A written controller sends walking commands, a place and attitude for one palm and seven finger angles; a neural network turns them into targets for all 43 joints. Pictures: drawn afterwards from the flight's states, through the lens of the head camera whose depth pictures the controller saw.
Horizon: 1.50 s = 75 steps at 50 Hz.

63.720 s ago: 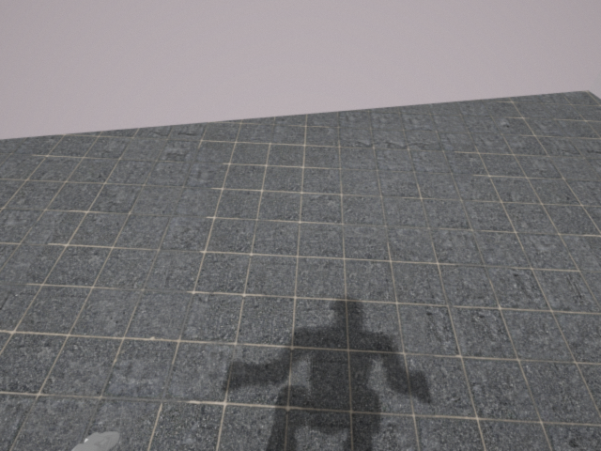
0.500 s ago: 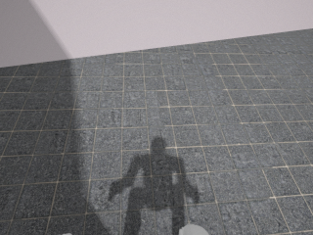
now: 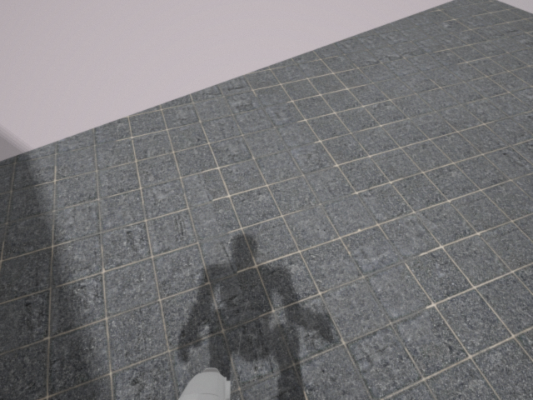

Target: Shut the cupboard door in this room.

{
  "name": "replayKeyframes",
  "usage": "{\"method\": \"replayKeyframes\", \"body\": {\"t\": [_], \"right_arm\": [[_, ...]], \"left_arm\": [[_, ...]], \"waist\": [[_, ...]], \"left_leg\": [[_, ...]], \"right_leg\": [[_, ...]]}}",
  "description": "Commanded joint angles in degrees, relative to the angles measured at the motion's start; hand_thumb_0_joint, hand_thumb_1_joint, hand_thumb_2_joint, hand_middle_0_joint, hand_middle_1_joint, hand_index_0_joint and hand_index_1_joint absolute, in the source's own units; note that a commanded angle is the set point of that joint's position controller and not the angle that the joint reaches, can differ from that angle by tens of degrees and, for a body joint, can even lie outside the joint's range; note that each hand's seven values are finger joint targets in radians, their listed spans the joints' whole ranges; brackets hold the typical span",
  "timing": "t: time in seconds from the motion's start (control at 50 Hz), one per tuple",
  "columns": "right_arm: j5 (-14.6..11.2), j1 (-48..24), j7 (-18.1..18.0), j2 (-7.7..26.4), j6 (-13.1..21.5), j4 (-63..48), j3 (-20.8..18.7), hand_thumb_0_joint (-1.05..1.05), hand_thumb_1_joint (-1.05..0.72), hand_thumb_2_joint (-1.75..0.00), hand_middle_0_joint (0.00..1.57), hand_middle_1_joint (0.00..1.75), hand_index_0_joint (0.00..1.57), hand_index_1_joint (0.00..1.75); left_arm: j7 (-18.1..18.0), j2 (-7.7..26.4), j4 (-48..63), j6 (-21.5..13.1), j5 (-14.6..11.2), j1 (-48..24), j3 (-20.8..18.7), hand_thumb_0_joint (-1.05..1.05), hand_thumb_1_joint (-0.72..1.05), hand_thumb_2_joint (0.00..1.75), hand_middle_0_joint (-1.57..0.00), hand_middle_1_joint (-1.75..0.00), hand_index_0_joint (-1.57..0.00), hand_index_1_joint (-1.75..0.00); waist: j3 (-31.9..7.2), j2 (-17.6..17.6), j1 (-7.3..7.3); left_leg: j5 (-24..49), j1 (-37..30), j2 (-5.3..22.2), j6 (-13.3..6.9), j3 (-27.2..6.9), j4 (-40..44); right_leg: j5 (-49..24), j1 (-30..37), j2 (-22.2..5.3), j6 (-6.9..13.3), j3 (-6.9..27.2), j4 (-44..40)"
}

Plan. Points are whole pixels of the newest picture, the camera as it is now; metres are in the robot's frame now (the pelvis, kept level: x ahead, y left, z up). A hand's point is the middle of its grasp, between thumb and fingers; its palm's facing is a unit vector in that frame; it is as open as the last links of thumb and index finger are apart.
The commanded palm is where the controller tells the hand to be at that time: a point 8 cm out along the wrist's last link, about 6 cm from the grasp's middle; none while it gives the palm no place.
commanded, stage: walk to a spot facing it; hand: left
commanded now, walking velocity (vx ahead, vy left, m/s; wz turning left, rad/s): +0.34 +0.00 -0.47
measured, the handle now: out of the picture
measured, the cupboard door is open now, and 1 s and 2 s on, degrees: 25 25 25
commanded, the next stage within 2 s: turn to face it in 0.50 s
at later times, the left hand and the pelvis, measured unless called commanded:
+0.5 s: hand (220, 256) +0.40 +0.13 -0.15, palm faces -0.35 -0.91 -0.21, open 7.4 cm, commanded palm none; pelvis +0.20 -0.01 -0.01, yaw -19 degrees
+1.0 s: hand (263, 231) +0.48 +0.05 -0.17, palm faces -0.21 -0.96 -0.18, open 7.2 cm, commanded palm none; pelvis +0.34 -0.09 -0.01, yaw -14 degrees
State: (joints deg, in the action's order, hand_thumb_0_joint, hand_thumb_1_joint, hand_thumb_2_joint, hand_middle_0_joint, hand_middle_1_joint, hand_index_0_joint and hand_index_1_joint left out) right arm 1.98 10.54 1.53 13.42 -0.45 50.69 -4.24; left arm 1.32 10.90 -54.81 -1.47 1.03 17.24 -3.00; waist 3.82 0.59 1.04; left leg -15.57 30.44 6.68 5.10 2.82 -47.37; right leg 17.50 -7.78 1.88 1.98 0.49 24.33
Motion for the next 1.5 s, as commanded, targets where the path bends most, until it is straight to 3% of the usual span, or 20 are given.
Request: {"method": "replayKeyframes", "body": {"t": [0.0, 0.06, 0.08, 0.1, 0.16, 0.24, 0.44, 0.48, 0.52, 0.56, 0.62, 0.7, 0.94, 1.04, 1.06, 1.08, 1.1, 1.2, 1.38, 1.48], "right_arm": [[-0.6, -5.7, -0.1, 3.2, 3.4, -7.2, 0.0, 0.00, -0.90, -0.90, 0.20, 0.30, 0.20, 0.30], [-0.4, 10.1, -1.8, 8.3, 4.5, -2.5, -1.4, 0.00, -0.90, -0.90, 0.20, 0.30, 0.20, 0.30], [0.7, 18.4, -2.3, 15.7, 4.8, -1.1, -3.1, 0.00, -0.90, -0.90, 0.20, 0.30, 0.20, 0.30], [0.2, 20.1, -2.2, 15.8, 4.0, -0.7, -2.7, 0.00, -0.90, -0.90, 0.20, 0.30, 0.20, 0.30], [-0.3, 8.6, -2.2, 7.2, 4.4, -2.2, -0.7, 0.00, -0.90, -0.90, 0.20, 0.30, 0.20, 0.30], [-0.7, 9.8, -2.5, 3.9, 5.7, -0.1, -0.4, 0.00, -0.90, -0.90, 0.20, 0.30, 0.20, 0.30], [-0.5, 13.5, -1.8, 5.8, 4.8, 2.7, -1.7, 0.00, -0.90, -0.90, 0.20, 0.30, 0.20, 0.30], [-0.6, 13.1, -1.8, 7.5, 4.6, 2.7, -2.1, 0.00, -0.90, -0.90, 0.20, 0.30, 0.20, 0.30], [-1.1, 11.0, -1.5, 9.0, 4.2, 1.6, -2.0, 0.00, -0.90, -0.90, 0.20, 0.30, 0.20, 0.30], [-2.5, 10.9, -1.3, 2.4, 3.6, -2.7, -0.3, 0.00, -0.90, -0.90, 0.20, 0.30, 0.20, 0.30], [-1.3, 10.5, -2.1, 4.0, 2.3, 1.2, -0.2, 0.00, -0.90, -0.90, 0.20, 0.30, 0.20, 0.30], [-0.5, 18.3, -2.2, 0.2, -0.1, 6.2, 1.1, 0.00, -0.90, -0.90, 0.20, 0.30, 0.20, 0.30], [-1.1, 2.4, -1.1, -1.8, -0.6, 2.4, 0.9, 0.00, -0.90, -0.90, 0.20, 0.30, 0.20, 0.30], [-0.8, 5.4, -0.9, 0.6, -0.5, 1.6, 0.0, 0.00, -0.90, -0.90, 0.20, 0.30, 0.20, 0.30], [-0.5, 8.9, -1.0, 3.9, -0.2, 1.5, -0.8, 0.00, -0.90, -0.90, 0.20, 0.30, 0.20, 0.30], [-0.4, 11.8, -1.5, 9.9, 0.1, 1.2, -2.2, 0.00, -0.90, -0.90, 0.20, 0.30, 0.20, 0.30], [-0.9, 13.5, -2.2, 10.3, -0.2, 3.0, -2.5, 0.00, -0.90, -0.90, 0.20, 0.30, 0.20, 0.30], [-0.8, 3.1, -2.9, 7.4, 0.7, -0.3, -1.5, 0.00, -0.90, -0.90, 0.20, 0.30, 0.20, 0.30], [-0.6, 2.6, -2.2, 9.8, -0.3, -1.5, -3.0, 0.00, -0.90, -0.90, 0.20, 0.30, 0.20, 0.30], [-1.1, -1.4, -1.8, 9.5, -0.9, -3.5, -3.4, 0.00, -0.90, -0.90, 0.20, 0.30, 0.20, 0.30]], "left_arm": [[-0.9, 12.2, 3.1, -1.5, 0.2, 0.5, -3.7, 0.00, 0.90, 0.90, -0.20, -0.30, -0.20, -0.30], [-0.7, 10.1, 3.8, -1.4, -0.3, -2.9, -3.6, 0.00, 0.90, 0.90, -0.20, -0.30, -0.20, -0.30], [0.0, 6.3, 4.7, -1.2, -1.0, -0.4, -3.0, 0.00, 0.90, 0.90, -0.20, -0.30, -0.20, -0.30], [0.2, 6.5, 5.5, -1.6, -0.7, -1.2, -2.8, 0.00, 0.90, 0.90, -0.20, -0.30, -0.20, -0.30], [1.6, 6.8, 4.4, -0.9, 0.4, -5.8, -3.1, 0.00, 0.90, 0.90, -0.20, -0.30, -0.20, -0.30], [2.0, 3.0, 4.6, 1.2, 0.8, -4.4, -2.7, 0.00, 0.90, 0.90, -0.20, -0.30, -0.20, -0.30], [2.3, 2.1, 9.9, 1.1, 0.6, -16.9, -1.6, 0.00, 0.90, 0.90, -0.20, -0.30, -0.20, -0.30], [2.0, 3.7, 9.1, 0.6, 0.6, -13.0, -1.9, 0.00, 0.90, 0.90, -0.20, -0.30, -0.20, -0.30], [1.3, 8.5, 4.7, -0.6, 0.8, 1.7, -3.2, 0.00, 0.90, 0.90, -0.20, -0.30, -0.20, -0.30], [-0.3, 20.9, 2.5, -1.5, -0.4, 10.5, -5.4, 0.00, 0.90, 0.90, -0.20, -0.30, -0.20, -0.30], [-1.4, 13.9, 5.7, -1.2, -1.0, -2.3, -3.5, 0.00, 0.90, 0.90, -0.20, -0.30, -0.20, -0.30], [-2.3, 7.6, 5.0, -2.2, -0.1, -8.4, -1.2, 0.00, 0.90, 0.90, -0.20, -0.30, -0.20, -0.30], [-3.1, 6.9, 2.0, -0.5, 0.0, -2.9, -2.2, 0.00, 0.90, 0.90, -0.20, -0.30, -0.20, -0.30], [-3.0, 9.3, 1.8, 0.1, -0.3, -1.8, -3.0, 0.00, 0.90, 0.90, -0.20, -0.30, -0.20, -0.30], [-2.8, 8.2, 2.6, 0.5, -0.5, -2.1, -3.0, 0.00, 0.90, 0.90, -0.20, -0.30, -0.20, -0.30], [-2.4, 4.6, 5.3, 0.7, -1.0, -3.2, -2.0, 0.00, 0.90, 0.90, -0.20, -0.30, -0.20, -0.30], [-3.0, 5.3, 6.5, 1.5, 0.0, -7.8, -1.5, 0.00, 0.90, 0.90, -0.20, -0.30, -0.20, -0.30], [-2.0, 5.4, 4.0, 2.4, -0.1, -6.5, -2.3, 0.00, 0.90, 0.90, -0.20, -0.30, -0.20, -0.30], [-2.0, 5.9, 7.1, 2.8, -0.5, -10.0, -1.9, 0.00, 0.90, 0.90, -0.20, -0.30, -0.20, -0.30], [-2.3, 7.8, 6.6, 1.5, -0.8, -2.7, -2.3, 0.00, 0.90, 0.90, -0.20, -0.30, -0.20, -0.30]], "waist": [[-0.9, -8.0, 1.25], [-8.7, 0.6, -6.13], [-15.4, 17.9, -9.14], [-13.8, 19.1, -8.93], [-0.3, 8.4, -4.35], [-0.5, 6.1, -1.53], [2.2, 7.9, -3.40], [-1.9, 7.5, -0.83], [-11.3, 4.1, 6.62], [-21.6, -15.3, 8.26], [-12.2, -2.3, 1.59], [-9.0, -5.2, -4.67], [-2.4, -6.2, 0.65], [-8.1, -4.4, -1.64], [-10.8, 3.5, -3.61], [-11.3, 19.6, -4.89], [-11.8, 14.7, -6.38], [-7.3, 4.8, -1.73], [-7.2, 8.4, -3.01], [-10.1, 7.5, 0.97]], "left_leg": [[-0.1, -4.1, -2.3, -0.9, 0.8, 10.4], [1.1, -33.2, 0.0, -2.8, -2.6, 22.0], [-7.7, -44.9, 18.1, -8.6, -23.9, 26.8], [-16.1, -42.1, 24.6, -12.7, -32.0, 33.6], [-18.0, -23.7, 19.0, -10.6, -18.2, 37.8], [5.4, -23.6, 14.8, -9.3, -0.8, 36.0], [27.9, -28.9, 13.7, -8.8, 12.7, 31.2], [44.0, -31.6, 14.1, -7.8, 14.7, 22.5], [44.8, -24.9, 11.5, -4.6, 16.3, 0.3], [-20.9, 8.1, -1.7, 0.0, 7.5, -36.9], [-5.6, 4.8, 3.8, -1.5, -2.8, -35.5], [-1.4, -3.4, 2.5, -1.5, -2.4, -24.2], [-6.5, -2.4, -1.0, -2.3, 1.4, 0.7], [1.8, -14.6, -2.8, -4.0, 3.6, 16.6], [17.1, -23.5, 3.3, -7.7, -5.0, 22.1], [44.5, -31.8, 17.5, -17.0, -23.6, 24.8], [43.3, -31.3, 19.5, -20.5, -25.8, 25.4], [30.0, -23.9, 8.9, -14.6, -13.6, 25.9], [28.4, -22.4, 6.1, -14.7, -17.9, 23.6], [22.7, -12.4, 1.6, -10.2, -19.6, 14.8]], "right_leg": [[-8.7, -0.3, -14.0, 7.7, 14.6, -7.3], [-12.8, -12.7, -7.1, 3.2, 10.2, 12.0], [7.8, -25.1, 1.2, -0.3, 1.1, 31.1], [16.1, -31.0, 0.5, -0.4, 1.7, 43.3], [3.6, -32.9, -7.6, -1.2, 0.7, 51.2], [-3.9, -33.0, -9.1, -3.5, -1.2, 47.1], [-8.7, -26.0, -5.3, -1.9, -9.7, 17.1], [-6.2, -18.2, -2.4, 0.3, -11.3, 13.2], [-10.0, 5.8, 0.1, 2.1, -12.4, 6.1], [-33.6, 27.9, -28.2, 13.4, 31.0, 0.7], [-25.8, 6.0, -23.2, 8.9, 15.5, -2.8], [-30.0, -9.2, -16.9, 5.9, -0.1, -5.2], [-26.6, -0.1, -23.1, 7.4, -4.0, -5.4], [-32.3, 1.5, -22.0, 2.6, -9.9, 9.7], [-21.7, -6.7, -17.8, -1.2, -12.9, 19.9], [14.8, -22.8, -8.3, -6.3, -14.2, 33.4], [22.1, -26.6, -7.3, -6.1, -5.8, 41.3], [6.7, -26.0, -7.5, -7.2, -1.5, 41.5], [8.0, -20.3, -4.6, -8.3, -2.3, 25.5], [-5.8, -0.4, -3.8, -7.0, -3.2, -0.1]]}}
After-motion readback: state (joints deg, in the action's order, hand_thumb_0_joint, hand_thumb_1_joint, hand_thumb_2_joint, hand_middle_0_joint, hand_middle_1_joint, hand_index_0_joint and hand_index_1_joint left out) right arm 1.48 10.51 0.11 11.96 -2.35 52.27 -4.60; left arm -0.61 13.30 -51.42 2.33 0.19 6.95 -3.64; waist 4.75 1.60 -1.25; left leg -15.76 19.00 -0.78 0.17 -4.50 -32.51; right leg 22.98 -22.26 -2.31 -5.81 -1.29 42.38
